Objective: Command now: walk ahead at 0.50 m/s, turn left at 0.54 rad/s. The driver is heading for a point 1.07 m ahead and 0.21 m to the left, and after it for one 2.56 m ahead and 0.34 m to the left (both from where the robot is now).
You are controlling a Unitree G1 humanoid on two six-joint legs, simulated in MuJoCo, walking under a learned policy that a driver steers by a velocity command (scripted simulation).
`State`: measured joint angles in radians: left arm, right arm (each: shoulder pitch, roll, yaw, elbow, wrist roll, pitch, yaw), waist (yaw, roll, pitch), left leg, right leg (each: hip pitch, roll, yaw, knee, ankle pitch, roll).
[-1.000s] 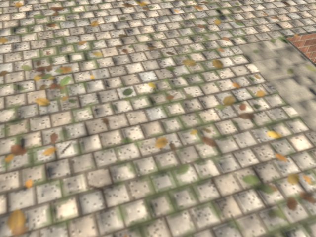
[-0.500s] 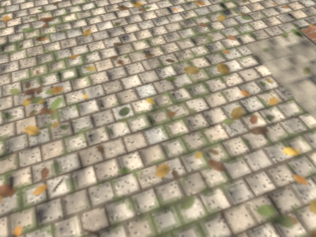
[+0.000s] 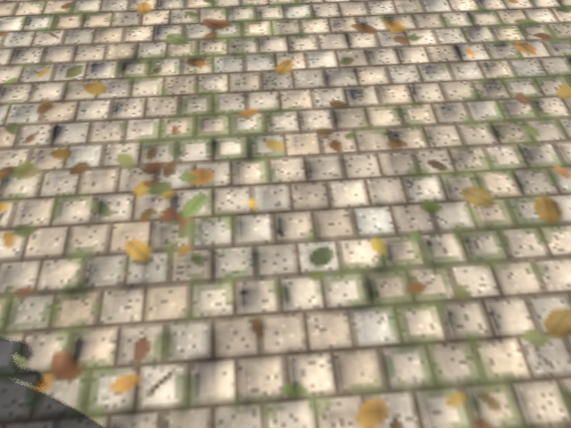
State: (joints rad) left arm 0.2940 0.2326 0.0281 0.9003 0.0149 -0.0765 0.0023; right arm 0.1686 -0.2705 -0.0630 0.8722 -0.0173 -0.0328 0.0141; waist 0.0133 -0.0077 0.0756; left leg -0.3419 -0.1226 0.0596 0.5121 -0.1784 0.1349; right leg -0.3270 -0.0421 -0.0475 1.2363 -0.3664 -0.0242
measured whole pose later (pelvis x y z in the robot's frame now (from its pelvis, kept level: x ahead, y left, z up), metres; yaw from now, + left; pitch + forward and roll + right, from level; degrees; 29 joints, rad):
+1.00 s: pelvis +0.52 +0.09 +0.00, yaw +33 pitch +1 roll -1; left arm 0.39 0.24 0.03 0.89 0.01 -0.04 0.00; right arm 0.07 -0.25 -0.03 0.76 -0.04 -0.03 0.03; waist 0.06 -0.01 0.07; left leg -0.41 -0.06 0.07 0.59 -0.19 0.11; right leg -0.21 -0.09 -0.12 1.07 -0.43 0.00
